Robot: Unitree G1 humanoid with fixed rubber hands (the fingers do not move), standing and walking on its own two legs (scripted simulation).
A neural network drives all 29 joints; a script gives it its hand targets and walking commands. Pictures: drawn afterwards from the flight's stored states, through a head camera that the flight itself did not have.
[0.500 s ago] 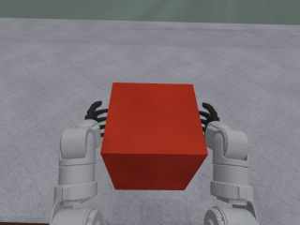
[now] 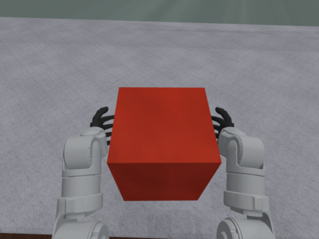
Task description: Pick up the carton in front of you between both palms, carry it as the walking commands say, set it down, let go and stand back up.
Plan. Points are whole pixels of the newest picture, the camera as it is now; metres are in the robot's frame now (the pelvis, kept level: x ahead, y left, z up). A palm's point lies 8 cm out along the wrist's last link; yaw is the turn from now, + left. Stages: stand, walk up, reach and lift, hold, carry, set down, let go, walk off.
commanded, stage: carry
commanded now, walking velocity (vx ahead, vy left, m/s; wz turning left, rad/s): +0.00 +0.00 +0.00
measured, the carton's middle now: (161, 148) +0.34 +0.00 +0.05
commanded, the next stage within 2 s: none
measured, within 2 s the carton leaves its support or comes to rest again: neither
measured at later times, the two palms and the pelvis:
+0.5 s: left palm (97, 139) +0.32 +0.15 +0.12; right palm (226, 140) +0.33 -0.15 +0.12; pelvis -0.01 +0.00 +0.00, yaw +0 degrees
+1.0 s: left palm (99, 142) +0.31 +0.14 +0.12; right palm (230, 142) +0.32 -0.16 +0.12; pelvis -0.02 -0.01 +0.00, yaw +0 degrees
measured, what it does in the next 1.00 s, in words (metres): stands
